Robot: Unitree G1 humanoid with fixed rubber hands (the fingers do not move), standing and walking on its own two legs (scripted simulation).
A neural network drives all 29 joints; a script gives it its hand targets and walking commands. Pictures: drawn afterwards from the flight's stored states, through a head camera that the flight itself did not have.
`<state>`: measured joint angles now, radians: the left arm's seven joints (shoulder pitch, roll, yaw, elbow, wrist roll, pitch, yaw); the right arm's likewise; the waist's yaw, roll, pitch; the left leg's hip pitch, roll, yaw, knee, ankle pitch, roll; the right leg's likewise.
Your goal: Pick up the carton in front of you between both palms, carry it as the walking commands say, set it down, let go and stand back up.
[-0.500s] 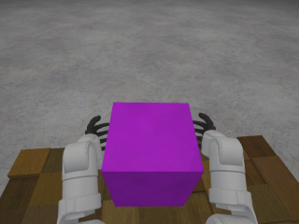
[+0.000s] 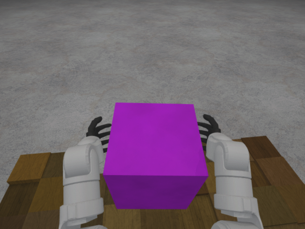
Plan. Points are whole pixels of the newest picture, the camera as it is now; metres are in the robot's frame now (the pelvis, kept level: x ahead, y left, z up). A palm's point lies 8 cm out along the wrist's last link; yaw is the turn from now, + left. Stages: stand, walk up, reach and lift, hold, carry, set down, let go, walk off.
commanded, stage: carry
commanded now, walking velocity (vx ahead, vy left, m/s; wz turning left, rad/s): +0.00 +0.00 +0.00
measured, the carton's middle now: (153, 159) +0.33 +0.00 +0.04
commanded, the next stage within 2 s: none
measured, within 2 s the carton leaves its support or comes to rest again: neither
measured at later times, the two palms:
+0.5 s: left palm (96, 151) +0.31 +0.14 +0.10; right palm (213, 143) +0.32 -0.16 +0.11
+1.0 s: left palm (87, 138) +0.34 +0.17 +0.12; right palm (202, 134) +0.34 -0.13 +0.12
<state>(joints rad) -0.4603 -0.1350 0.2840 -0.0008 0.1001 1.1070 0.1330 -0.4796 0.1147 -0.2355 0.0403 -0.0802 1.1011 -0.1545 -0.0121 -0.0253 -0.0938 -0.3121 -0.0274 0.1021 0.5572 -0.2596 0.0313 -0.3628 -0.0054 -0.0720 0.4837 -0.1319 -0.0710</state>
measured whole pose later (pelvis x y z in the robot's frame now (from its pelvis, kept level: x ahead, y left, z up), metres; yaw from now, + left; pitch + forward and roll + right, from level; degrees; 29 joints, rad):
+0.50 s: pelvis +0.00 -0.01 +0.00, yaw +1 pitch +2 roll +1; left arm -0.43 -0.14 0.27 -0.03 0.10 1.10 0.13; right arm -0.47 0.12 -0.24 0.02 -0.08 1.10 -0.15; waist 0.00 -0.02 -0.08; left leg -0.36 0.00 0.08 0.56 -0.25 0.02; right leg -0.37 0.02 -0.10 0.42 -0.10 -0.08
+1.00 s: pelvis +0.02 +0.01 +0.00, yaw +0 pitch +1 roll +1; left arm -0.48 -0.12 0.27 0.04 0.11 1.12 0.14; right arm -0.48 0.11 -0.24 0.07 -0.10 1.10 -0.15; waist 0.01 -0.03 -0.12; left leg -0.29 -0.04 0.10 0.55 -0.29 0.05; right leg -0.35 -0.02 -0.08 0.49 -0.10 -0.06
